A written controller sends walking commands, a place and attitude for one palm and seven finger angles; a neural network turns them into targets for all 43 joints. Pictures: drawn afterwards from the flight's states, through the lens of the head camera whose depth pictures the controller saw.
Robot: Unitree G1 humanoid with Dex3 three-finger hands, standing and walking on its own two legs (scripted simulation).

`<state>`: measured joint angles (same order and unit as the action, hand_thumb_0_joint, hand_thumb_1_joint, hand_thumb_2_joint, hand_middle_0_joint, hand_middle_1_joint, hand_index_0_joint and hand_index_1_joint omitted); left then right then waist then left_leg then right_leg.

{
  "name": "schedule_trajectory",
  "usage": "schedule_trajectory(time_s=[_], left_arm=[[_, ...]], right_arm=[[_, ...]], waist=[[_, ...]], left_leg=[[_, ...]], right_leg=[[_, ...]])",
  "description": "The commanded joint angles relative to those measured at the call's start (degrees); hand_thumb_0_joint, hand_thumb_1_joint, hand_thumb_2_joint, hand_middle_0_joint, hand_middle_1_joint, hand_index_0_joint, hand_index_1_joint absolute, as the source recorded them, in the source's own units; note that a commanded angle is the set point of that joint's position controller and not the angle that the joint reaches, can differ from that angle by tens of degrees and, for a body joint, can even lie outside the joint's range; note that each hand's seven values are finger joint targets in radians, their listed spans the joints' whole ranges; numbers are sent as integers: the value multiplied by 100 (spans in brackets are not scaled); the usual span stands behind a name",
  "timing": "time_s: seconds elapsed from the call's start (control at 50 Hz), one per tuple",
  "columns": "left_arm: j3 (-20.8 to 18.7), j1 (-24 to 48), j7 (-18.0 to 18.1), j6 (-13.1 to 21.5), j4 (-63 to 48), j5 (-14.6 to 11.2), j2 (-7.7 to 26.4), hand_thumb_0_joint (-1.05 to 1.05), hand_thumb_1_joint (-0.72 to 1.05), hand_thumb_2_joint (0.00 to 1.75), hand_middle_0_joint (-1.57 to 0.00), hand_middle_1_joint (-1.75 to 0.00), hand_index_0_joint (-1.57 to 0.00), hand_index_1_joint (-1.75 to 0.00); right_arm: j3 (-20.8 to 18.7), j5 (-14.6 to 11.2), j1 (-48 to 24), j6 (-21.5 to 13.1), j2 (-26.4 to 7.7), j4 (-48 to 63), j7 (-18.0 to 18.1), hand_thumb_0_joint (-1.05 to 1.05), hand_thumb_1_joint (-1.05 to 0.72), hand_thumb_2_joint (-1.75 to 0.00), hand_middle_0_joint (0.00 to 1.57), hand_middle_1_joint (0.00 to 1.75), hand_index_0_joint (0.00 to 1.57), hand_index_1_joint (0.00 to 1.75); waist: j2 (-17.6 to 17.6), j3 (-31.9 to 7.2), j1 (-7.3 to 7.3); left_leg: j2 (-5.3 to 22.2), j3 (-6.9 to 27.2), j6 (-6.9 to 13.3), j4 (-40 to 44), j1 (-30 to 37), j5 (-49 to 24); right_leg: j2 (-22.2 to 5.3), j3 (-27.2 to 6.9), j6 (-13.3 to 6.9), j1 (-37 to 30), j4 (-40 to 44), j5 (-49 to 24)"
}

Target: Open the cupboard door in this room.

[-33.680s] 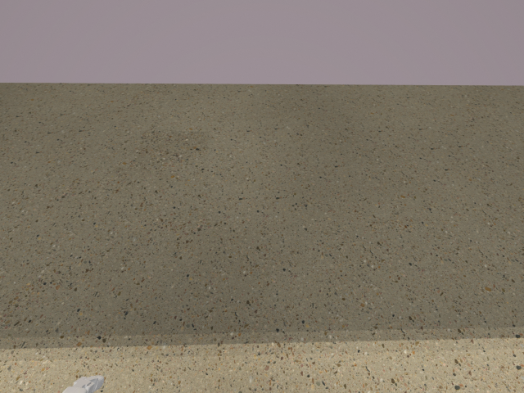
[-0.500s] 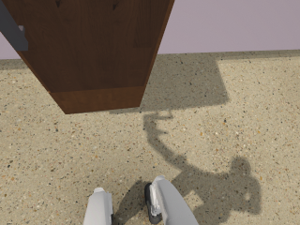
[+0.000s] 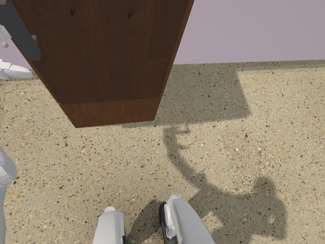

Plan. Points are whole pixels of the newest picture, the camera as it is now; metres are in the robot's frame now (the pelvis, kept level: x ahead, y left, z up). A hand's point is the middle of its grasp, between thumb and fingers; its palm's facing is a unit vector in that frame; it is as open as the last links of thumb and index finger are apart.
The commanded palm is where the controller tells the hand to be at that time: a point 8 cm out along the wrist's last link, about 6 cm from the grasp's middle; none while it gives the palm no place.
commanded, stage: slide the fingers in behind the handle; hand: left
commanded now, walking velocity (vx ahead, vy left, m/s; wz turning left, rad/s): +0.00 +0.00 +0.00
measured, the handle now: (20, 24) +0.59 +0.25 +0.08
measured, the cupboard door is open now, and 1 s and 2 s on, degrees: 0 0 0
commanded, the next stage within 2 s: close the thumb around the handle in 0.96 s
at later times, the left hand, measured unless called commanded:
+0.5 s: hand (27, 43) +0.54 +0.23 +0.07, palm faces +0.05 -1.00 -0.01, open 14.0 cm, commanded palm +0.52 +0.26 +0.07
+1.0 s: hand (31, 43) +0.54 +0.23 +0.08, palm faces +0.05 -1.00 -0.01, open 14.0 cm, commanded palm +0.52 +0.27 +0.07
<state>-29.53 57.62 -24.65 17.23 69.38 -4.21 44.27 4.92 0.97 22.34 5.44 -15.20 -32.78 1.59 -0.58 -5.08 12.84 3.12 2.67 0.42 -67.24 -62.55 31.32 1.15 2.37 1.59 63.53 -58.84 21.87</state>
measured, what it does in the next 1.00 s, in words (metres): stands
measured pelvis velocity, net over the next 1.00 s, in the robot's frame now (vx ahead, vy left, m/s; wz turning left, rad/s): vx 0.01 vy -0.01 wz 0.01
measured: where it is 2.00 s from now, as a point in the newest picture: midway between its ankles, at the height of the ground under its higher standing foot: (144, 243)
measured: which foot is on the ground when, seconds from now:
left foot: down 0.00-1.00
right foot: down 0.00-1.00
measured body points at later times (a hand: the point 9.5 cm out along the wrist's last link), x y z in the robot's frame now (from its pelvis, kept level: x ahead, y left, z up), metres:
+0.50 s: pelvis +0.01 -0.01 +0.00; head +0.17 +0.03 +0.42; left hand +0.53 +0.29 +0.08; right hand +0.00 -0.27 -0.10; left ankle -0.01 +0.11 -0.65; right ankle +0.05 -0.14 -0.65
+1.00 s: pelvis +0.01 -0.01 +0.00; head +0.17 +0.02 +0.42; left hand +0.53 +0.28 +0.08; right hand +0.01 -0.27 -0.10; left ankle -0.01 +0.11 -0.65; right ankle +0.05 -0.14 -0.65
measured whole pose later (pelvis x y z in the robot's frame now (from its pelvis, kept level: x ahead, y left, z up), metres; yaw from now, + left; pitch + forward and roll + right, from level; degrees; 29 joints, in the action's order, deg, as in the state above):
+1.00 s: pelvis +0.01 -0.01 +0.00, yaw +0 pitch +26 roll -4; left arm -27.5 56.2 -18.8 20.4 68.9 -4.3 37.7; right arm 3.6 1.3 21.9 4.9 -15.0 -33.9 1.2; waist -0.9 -5.5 12.1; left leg 3.1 2.2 -0.3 -65.8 -60.2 31.3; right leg 1.1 1.9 0.8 62.3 -59.4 22.7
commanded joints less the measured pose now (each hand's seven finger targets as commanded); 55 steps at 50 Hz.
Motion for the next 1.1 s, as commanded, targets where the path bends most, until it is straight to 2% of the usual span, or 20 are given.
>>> schedule_trajectory(time_s=[0.0, 0.1, 0.16, 0.2, 0.22, 0.24, 0.32, 0.38, 0.42, 0.5, 0.58, 0.6, 0.64, 0.7, 0.76, 0.82, 0.88, 1.0, 1.04, 1.08], left_arm=[[-103, 2412, 149, 442, -1244, -126, 1509, 0, -50, 30, -30, -120, -30, -120], [16, 2228, 252, 514, -1376, -119, 1185, 0, -50, 30, -30, -120, -30, -120], [-139, 2038, 311, 474, -1272, -134, 1294, 0, -50, 30, -30, -120, -30, -120], [-28, 2247, 372, 497, -1309, -114, 1173, 0, -50, 30, -30, -120, -30, -120], [-200, 2317, 422, 552, -1482, -89, 1426, 0, -50, 30, -30, -120, -30, -120], [-176, 2156, 451, 575, -1448, -66, 1360, 0, -50, 30, -30, -120, -30, -120], [90, 2254, 516, 624, -1370, -72, 965, 0, -50, 30, -30, -120, -30, -120], [-22, 2219, 534, 601, -1299, -69, 1125, 0, -50, 30, -30, -120, -30, -120], [5, 2233, 544, 636, -1375, -64, 1043, 0, -50, 30, -30, -120, -30, -120], [297, 2244, 560, 658, -1435, -133, 558, 0, -50, 30, -30, -120, -30, -120], [47, 2224, 647, 627, -1329, -97, 893, 0, -50, 30, -30, -120, -30, -120], [-1, 2169, 679, 663, -1381, -57, 957, 0, -50, 30, -30, -120, -30, -120], [209, 2130, 670, 691, -1396, -19, 722, 0, -50, 30, -30, -120, -30, -120], [54, 2185, 643, 691, -1254, -78, 934, 0, -50, 30, -30, -120, -30, -120], [94, 2283, 612, 690, -1209, -58, 962, 0, -50, 30, -30, -120, -30, -120], [67, 2291, 599, 757, -1381, -107, 929, 0, -50, 30, -30, -120, -30, -120], [191, 2136, 583, 680, -1203, -110, 757, 0, -50, 30, -30, -120, -30, -120], [126, 2363, 608, 703, -1304, -85, 912, 0, -50, 30, -30, -120, -30, -120], [3, 2253, 619, 736, -1348, -90, 1019, 0, -50, 30, -30, -120, -30, -120], [59, 2162, 608, 712, -1235, -90, 928, 0, -39, 35, -31, -121, -31, -121]], right_arm=[[-448, 29, 1172, -85, -1220, 129, 73, 0, -90, -90, 20, 30, 20, 30], [-489, 49, 1201, -61, -1168, 129, 25, 0, -90, -90, 20, 30, 20, 30], [-496, 37, 1190, -36, -1177, 139, 17, 0, -90, -90, 20, 30, 20, 30], [-479, 39, 1161, -50, -1144, 157, 16, 0, -90, -90, 20, 30, 20, 30], [-498, 42, 1164, -45, -1170, 144, 23, 0, -90, -90, 20, 30, 20, 30], [-499, 47, 1169, -47, -1149, 174, 17, 0, -90, -90, 20, 30, 20, 30], [-510, 44, 1149, -66, -1112, 113, 3, 0, -90, -90, 20, 30, 20, 30], [-507, 42, 1151, -70, -1129, 104, 19, 0, -90, -90, 20, 30, 20, 30], [-520, 52, 1161, -77, -1112, 101, 11, 0, -90, -90, 20, 30, 20, 30], [-544, 52, 1167, -80, -1073, 83, -13, 0, -90, -90, 20, 30, 20, 30], [-537, 41, 1153, -84, -1091, 64, 0, 0, -90, -90, 20, 30, 20, 30], [-537, 49, 1161, -86, -1093, 91, -4, 0, -90, -90, 20, 30, 20, 30], [-538, 49, 1121, -96, -1054, 89, -25, 0, -90, -90, 20, 30, 20, 30], [-518, 39, 1114, -101, -1095, 103, 15, 0, -90, -90, 20, 30, 20, 30], [-509, 29, 1102, -126, -1102, 80, 37, 0, -90, -90, 20, 30, 20, 30], [-537, 40, 1118, -138, -1098, 77, 25, 0, -90, -90, 20, 30, 20, 30], [-524, 24, 1094, -124, -1088, 89, 18, 0, -90, -90, 20, 30, 20, 30], [-513, 35, 1122, -142, -1108, 83, 42, 0, -90, -90, 20, 30, 20, 30], [-526, 44, 1120, -141, -1116, 78, 30, 0, -90, -90, 20, 30, 20, 30], [-528, 40, 1105, -142, -1111, 70, 26, 0, -90, -90, 20, 30, 20, 30]], waist=[[-1437, -3035, -22], [-1454, -3171, -59], [-1200, -3109, -127], [-1283, -2997, -70], [-1330, -3183, -126], [-1315, -3307, -181], [-1274, -3097, -41], [-1151, -3114, -73], [-1322, -3246, -115], [-1221, -3150, -37], [-1030, -3145, -97], [-1179, -3194, -143], [-1271, -3198, -123], [-958, -3031, -76], [-1053, -2996, -66], [-1219, -3337, -104], [-1042, -3032, -66], [-1048, -3082, -60], [-1244, -3286, -152], [-1089, -3145, -108]], left_leg=[[-71, 132, 28, 791, 2348, -2902], [-56, 143, -9, 787, 2596, -3317], [-71, 93, 13, 815, 2368, -3129], [-93, 54, 42, 819, 2245, -2947], [-89, 60, 25, 819, 2317, -2993], [-108, 50, 24, 817, 2331, -3047], [-96, 33, 30, 806, 2346, -3014], [-115, -3, 54, 799, 2138, -2913], [-119, -1, 35, 779, 2264, -3044], [-114, 28, 36, 791, 2398, -3101], [-148, -32, 63, 824, 2057, -2832], [-152, -38, 59, 808, 2131, -2930], [-151, -53, 45, 805, 2232, -2900], [-157, -78, 95, 814, 1894, -2624], [-156, -55, 79, 839, 1913, -2587], [-150, -47, 60, 794, 2187, -2851], [-148, -69, 75, 817, 2019, -2713], [-156, -28, 81, 840, 2002, -2627], [-151, -25, 47, 823, 2175, -2765], [-141, -25, 52, 822, 2117, -2753]], right_leg=[[180, 93, -280, -1403, 397, -1402], [181, 113, -285, -1452, 379, -1634], [183, 93, -263, -1679, 411, -1671], [181, 61, -272, -1680, 411, -1636], [168, 47, -261, -1765, 397, -1681], [172, 34, -270, -1868, 379, -1738], [168, 41, -254, -1710, 412, -1722], [158, -6, -246, -1923, 411, -1809], [149, -2, -260, -1904, 379, -1885], [168, 24, -274, -1800, 404, -1876], [151, -32, -250, -2123, 418, -1916], [151, -37, -277, -2075, 392, -1954], [145, -32, -260, -1989, 416, -1883], [146, -82, -256, -2160, 447, -1852], [133, -69, -247, -2092, 434, -1778], [133, -67, -254, -2090, 393, -1932], [137, -54, -234, -2028, 437, -1832], [140, -46, -257, -2031, 410, -1741], [134, -42, -261, -2013, 399, -1768], [139, -28, -248, -1977, 417, -1760]])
